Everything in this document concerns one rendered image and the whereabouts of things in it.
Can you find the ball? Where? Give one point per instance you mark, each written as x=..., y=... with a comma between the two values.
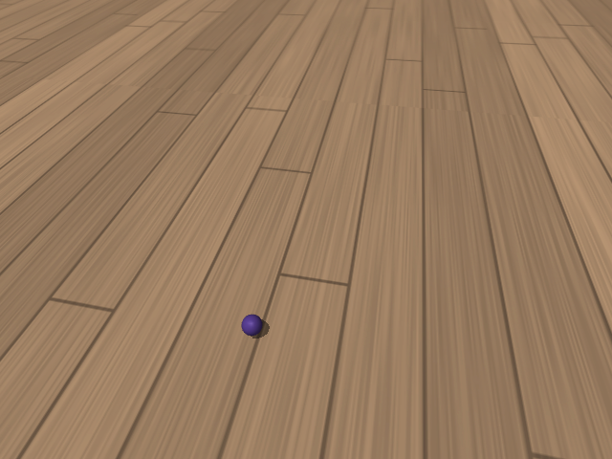
x=252, y=325

